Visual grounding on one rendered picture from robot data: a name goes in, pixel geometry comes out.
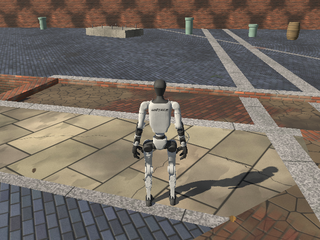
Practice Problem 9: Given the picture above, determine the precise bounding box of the robot left shin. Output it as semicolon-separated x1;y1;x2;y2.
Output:
145;166;152;200

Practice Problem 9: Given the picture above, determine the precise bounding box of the left robot hand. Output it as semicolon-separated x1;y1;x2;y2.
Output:
132;145;144;159

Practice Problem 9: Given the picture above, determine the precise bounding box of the right robot hand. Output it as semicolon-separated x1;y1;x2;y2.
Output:
176;146;188;160

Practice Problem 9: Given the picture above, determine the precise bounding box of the left robot foot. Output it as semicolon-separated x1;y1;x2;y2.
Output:
145;194;153;207

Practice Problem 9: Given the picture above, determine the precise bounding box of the left robot forearm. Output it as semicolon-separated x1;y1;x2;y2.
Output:
133;122;143;146

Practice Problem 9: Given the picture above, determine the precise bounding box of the right robot forearm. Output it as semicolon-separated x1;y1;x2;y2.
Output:
177;122;187;147

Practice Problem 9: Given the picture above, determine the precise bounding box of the robot left upper arm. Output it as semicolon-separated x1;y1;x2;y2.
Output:
137;101;150;129

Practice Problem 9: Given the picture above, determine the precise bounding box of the robot right upper arm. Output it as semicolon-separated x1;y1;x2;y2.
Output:
170;101;183;129

